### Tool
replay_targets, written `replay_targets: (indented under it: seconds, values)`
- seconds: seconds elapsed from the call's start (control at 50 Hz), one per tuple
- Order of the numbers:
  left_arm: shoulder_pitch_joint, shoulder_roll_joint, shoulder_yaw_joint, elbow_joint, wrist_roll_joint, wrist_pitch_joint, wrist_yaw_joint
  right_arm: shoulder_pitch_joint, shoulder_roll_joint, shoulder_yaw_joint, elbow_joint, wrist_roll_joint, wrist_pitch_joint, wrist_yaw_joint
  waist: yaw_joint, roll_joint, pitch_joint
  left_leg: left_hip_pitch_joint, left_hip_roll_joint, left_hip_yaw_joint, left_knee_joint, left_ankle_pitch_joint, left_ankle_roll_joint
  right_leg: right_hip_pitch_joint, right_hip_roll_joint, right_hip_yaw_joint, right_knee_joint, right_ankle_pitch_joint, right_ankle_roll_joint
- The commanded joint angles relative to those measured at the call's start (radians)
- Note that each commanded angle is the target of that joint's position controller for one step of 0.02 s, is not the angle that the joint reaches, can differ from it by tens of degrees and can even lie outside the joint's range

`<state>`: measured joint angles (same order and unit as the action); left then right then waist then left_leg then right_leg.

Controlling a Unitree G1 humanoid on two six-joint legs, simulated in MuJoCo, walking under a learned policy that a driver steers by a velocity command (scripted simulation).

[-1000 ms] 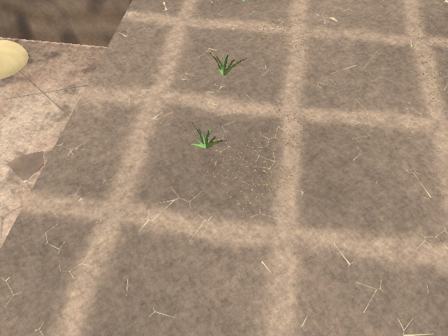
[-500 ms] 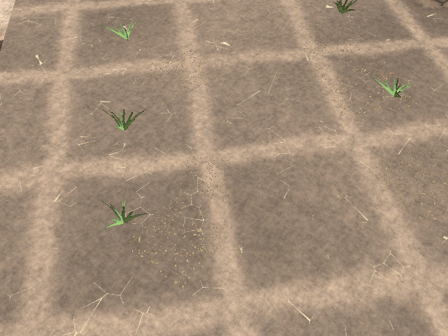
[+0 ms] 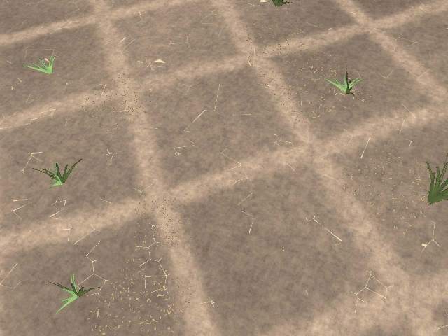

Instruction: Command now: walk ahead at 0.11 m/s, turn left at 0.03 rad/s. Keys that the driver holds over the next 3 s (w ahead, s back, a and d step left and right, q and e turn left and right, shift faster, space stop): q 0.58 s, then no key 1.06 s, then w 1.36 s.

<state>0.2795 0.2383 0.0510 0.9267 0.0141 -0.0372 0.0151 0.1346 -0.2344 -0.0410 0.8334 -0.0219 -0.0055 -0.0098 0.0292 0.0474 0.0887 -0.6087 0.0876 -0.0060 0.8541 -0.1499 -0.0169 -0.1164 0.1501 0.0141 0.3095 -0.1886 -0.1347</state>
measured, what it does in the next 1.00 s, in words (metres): steps on the spot, turning left: left foot, then right foot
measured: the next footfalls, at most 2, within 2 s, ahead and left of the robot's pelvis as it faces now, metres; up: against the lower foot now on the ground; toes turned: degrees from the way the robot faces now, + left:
left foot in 0.18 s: +0.13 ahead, +0.11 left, +0.00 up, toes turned +5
right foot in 0.64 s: +0.13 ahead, -0.09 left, +0.00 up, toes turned +24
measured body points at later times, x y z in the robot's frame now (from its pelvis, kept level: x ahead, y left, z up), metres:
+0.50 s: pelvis +0.05 +0.02 +0.00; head +0.09 +0.04 +0.44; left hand +0.12 +0.30 -0.13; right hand +0.18 -0.24 -0.13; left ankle +0.09 +0.11 -0.74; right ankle +0.09 -0.12 -0.70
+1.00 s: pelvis +0.05 -0.02 +0.00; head +0.07 -0.02 +0.45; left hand +0.02 +0.25 -0.13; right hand +0.25 -0.22 -0.14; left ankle -0.03 +0.08 -0.74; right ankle +0.09 -0.11 -0.74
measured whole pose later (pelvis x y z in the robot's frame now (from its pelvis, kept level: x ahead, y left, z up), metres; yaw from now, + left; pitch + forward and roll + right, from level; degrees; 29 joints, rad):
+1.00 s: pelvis +0.05 -0.02 +0.00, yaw +23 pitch +0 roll +0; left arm 0.24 0.23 0.01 0.84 0.02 0.00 0.03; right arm 0.18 -0.26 -0.04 0.87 0.00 0.06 -0.02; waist 0.02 0.03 0.04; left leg -0.14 -0.03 -0.06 0.44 -0.29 -0.01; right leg -0.21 0.03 0.00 0.45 -0.24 -0.04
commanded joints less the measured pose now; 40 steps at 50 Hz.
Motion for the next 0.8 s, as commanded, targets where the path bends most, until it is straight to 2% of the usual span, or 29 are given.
replay_targets:
  seconds: [0.02,0.06,0.12,0.14,0.16,0.18,0.2,0.22,0.24,0.26,0.28,0.3,0.32,0.34,0.4,0.46,0.52,0.58,0.62,0.64,0.66,0.68,0.7,0.72,0.74,0.76,0.8]
  values:
    - [0.056,0.091,0.002,-0.017,0.012,-0.009,0.012,0.046,-0.053,-0.001,-0.020,0.011,-0.001,-0.001,0.004,-0.119,-0.125,0.128,-0.028,0.031,-0.097,0.046,0.026,0.087,-0.288,0.046,-0.004,0.858,-0.008]
    - [0.045,0.107,0.001,-0.010,0.018,-0.006,0.020,0.042,-0.068,-0.002,-0.017,0.012,-0.003,-0.004,0.004,-0.121,-0.107,0.161,-0.054,0.028,-0.141,-0.015,0.045,0.104,-0.316,0.038,0.021,0.861,-0.018]
    - [0.029,0.141,0.013,-0.008,0.008,0.010,0.036,0.076,-0.092,-0.012,-0.015,0.004,-0.008,-0.007,-0.009,-0.119,-0.086,0.179,-0.085,0.042,-0.205,-0.153,0.085,0.150,-0.358,0.055,0.126,0.897,-0.047]
    - [0.021,0.148,0.016,-0.010,0.003,0.014,0.041,0.107,-0.090,-0.014,-0.006,0.004,-0.012,-0.009,-0.024,-0.111,-0.090,0.212,-0.097,0.047,-0.257,-0.162,0.101,0.156,-0.357,0.055,0.185,0.911,-0.046]
    - [0.006,0.157,0.020,-0.014,-0.002,0.017,0.045,0.154,-0.085,-0.015,0.006,0.002,-0.018,-0.010,-0.056,-0.088,-0.102,0.282,-0.100,0.040,-0.351,-0.076,0.121,0.136,-0.337,0.037,0.270,0.894,-0.027]
    - [-0.009,0.167,0.024,-0.034,-0.004,0.015,0.049,0.222,-0.122,-0.026,0.018,-0.001,-0.026,-0.014,-0.087,-0.032,-0.149,0.420,-0.036,-0.064,-0.392,0.262,0.163,0.046,-0.283,0.002,0.415,0.758,0.010]
    - [-0.003,0.137,0.022,-0.073,-0.006,0.013,0.045,0.265,-0.217,-0.050,0.010,-0.004,-0.029,-0.016,-0.074,0.115,-0.186,0.567,0.175,-0.327,-0.395,0.803,0.281,-0.170,-0.126,-0.077,0.688,0.185,0.065]
    - [0.005,0.078,0.009,-0.089,-0.001,0.033,0.037,0.270,-0.207,-0.049,0.014,0.022,-0.013,-0.007,-0.066,0.214,-0.256,0.587,0.313,-0.533,-0.470,0.912,0.430,-0.312,-0.008,-0.034,0.862,-0.459,0.093]
    - [0.005,0.084,0.007,-0.074,0.020,0.046,0.030,0.240,-0.194,-0.050,0.008,0.029,-0.006,0.002,-0.043,0.065,-0.199,0.503,0.288,-0.479,-0.504,0.712,0.428,-0.325,-0.071,0.042,0.936,-0.440,0.105]
    - [-0.035,0.088,0.011,-0.077,0.017,0.053,0.026,0.168,-0.171,-0.049,-0.008,0.020,0.004,0.000,-0.033,0.009,-0.107,0.412,0.221,-0.408,-0.531,0.516,0.393,-0.360,-0.096,0.049,0.940,-0.374,0.118]
    - [-0.059,0.100,0.016,-0.086,0.010,0.056,0.024,0.117,-0.142,-0.041,-0.021,0.013,0.017,-0.004,-0.013,-0.019,-0.059,0.348,0.153,-0.349,-0.558,0.353,0.336,-0.370,-0.119,0.045,0.880,-0.313,0.128]
    - [-0.074,0.110,0.019,-0.100,0.013,0.062,0.022,0.094,-0.135,-0.040,-0.032,0.013,0.023,-0.008,-0.006,0.005,-0.057,0.332,0.105,-0.317,-0.573,0.261,0.300,-0.366,-0.130,0.040,0.829,-0.266,0.139]
    - [-0.062,0.098,0.015,-0.096,0.018,0.067,0.018,0.089,-0.138,-0.041,-0.038,0.008,0.026,-0.007,-0.006,0.028,-0.080,0.335,0.069,-0.293,-0.573,0.242,0.285,-0.352,-0.118,0.021,0.810,-0.238,0.152]
    - [-0.058,0.088,0.012,-0.099,0.017,0.071,0.015,0.105,-0.146,-0.045,-0.037,0.007,0.025,-0.005,-0.011,0.035,-0.104,0.354,0.056,-0.289,-0.568,0.235,0.276,-0.349,-0.113,0.017,0.773,-0.226,0.162]
    - [-0.088,0.077,0.006,-0.121,0.004,0.076,0.019,0.146,-0.181,-0.061,-0.035,0.007,0.024,-0.002,-0.037,0.052,-0.137,0.403,0.051,-0.328,-0.567,0.150,0.265,-0.358,-0.114,0.020,0.652,-0.229,0.182]
    - [-0.127,0.090,0.004,-0.147,-0.001,0.077,0.024,0.149,-0.193,-0.070,-0.048,0.002,0.034,0.001,-0.059,0.081,-0.140,0.405,0.050,-0.389,-0.580,0.007,0.256,-0.349,-0.114,0.031,0.566,-0.227,0.184]
    - [-0.131,0.095,0.001,-0.165,-0.008,0.067,0.027,0.128,-0.202,-0.078,-0.064,-0.003,0.043,0.007,-0.064,0.095,-0.142,0.389,0.043,-0.437,-0.576,-0.023,0.241,-0.296,-0.100,0.035,0.479,-0.232,0.172]
    - [-0.075,0.100,-0.001,-0.169,-0.018,0.051,0.033,0.090,-0.204,-0.083,-0.078,-0.002,0.052,0.016,-0.045,0.110,-0.149,0.370,0.034,-0.491,-0.559,0.023,0.212,-0.195,-0.076,0.037,0.334,-0.240,0.144]
    - [0.030,0.096,-0.001,-0.144,-0.017,0.038,0.040,0.047,-0.190,-0.080,-0.088,0.011,0.058,0.015,0.008,0.096,-0.152,0.308,-0.006,-0.466,-0.517,-0.035,0.149,-0.041,-0.078,0.019,0.083,-0.117,0.114]
    - [0.028,0.146,0.010,-0.147,-0.004,0.032,0.048,0.065,-0.152,-0.068,-0.094,0.017,0.056,0.011,-0.008,0.006,-0.131,0.234,-0.073,-0.408,-0.442,-0.178,0.092,0.013,-0.179,0.128,-0.055,-0.147,0.087]
    - [-0.019,0.245,0.026,-0.182,0.017,0.034,0.050,0.111,-0.086,-0.052,-0.110,0.027,0.050,0.008,-0.045,-0.232,-0.137,0.098,-0.223,-0.220,-0.218,-0.330,0.038,0.059,-0.450,0.441,-0.152,-0.224,0.001]
    - [-0.081,0.262,0.032,-0.196,0.027,0.037,0.039,0.088,-0.161,-0.070,-0.100,-0.001,0.045,-0.002,-0.034,-0.221,-0.077,0.076,-0.256,-0.129,-0.018,-0.409,0.027,-0.111,-0.531,0.507,-0.144,-0.098,-0.089]
    - [-0.096,0.195,0.015,-0.201,0.025,0.033,0.032,0.095,-0.178,-0.075,-0.090,-0.007,0.044,-0.001,-0.060,-0.156,-0.067,0.140,-0.217,-0.164,0.101,-0.371,0.029,-0.168,-0.495,0.452,-0.114,0.022,-0.109]
    - [-0.144,0.143,0.002,-0.203,0.013,0.029,0.026,0.121,-0.168,-0.075,-0.068,-0.004,0.045,0.005,-0.092,-0.123,-0.052,0.158,-0.209,-0.162,0.161,-0.308,0.029,-0.178,-0.422,0.339,-0.088,0.100,-0.081]
    - [-0.164,0.130,-0.003,-0.210,0.009,0.025,0.023,0.143,-0.159,-0.072,-0.053,-0.004,0.050,0.008,-0.102,-0.147,-0.062,0.158,-0.212,-0.150,0.199,-0.267,0.021,-0.145,-0.364,0.256,-0.066,0.172,-0.051]
    - [-0.154,0.127,-0.004,-0.210,0.007,0.022,0.025,0.154,-0.151,-0.069,-0.043,-0.006,0.054,0.012,-0.093,-0.182,-0.076,0.145,-0.214,-0.138,0.225,-0.258,0.011,-0.100,-0.338,0.213,-0.045,0.267,-0.046]
    - [-0.090,0.124,-0.008,-0.190,0.005,0.017,0.024,0.124,-0.137,-0.058,-0.042,-0.001,0.059,0.014,-0.060,-0.180,-0.097,0.136,-0.206,-0.125,0.179,-0.267,-0.012,-0.013,-0.330,0.176,-0.007,0.418,-0.056]
Over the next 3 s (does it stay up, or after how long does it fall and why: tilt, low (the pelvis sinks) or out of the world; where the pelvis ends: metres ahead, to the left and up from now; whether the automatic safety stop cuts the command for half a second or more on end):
stays up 0.62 0.18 -0.02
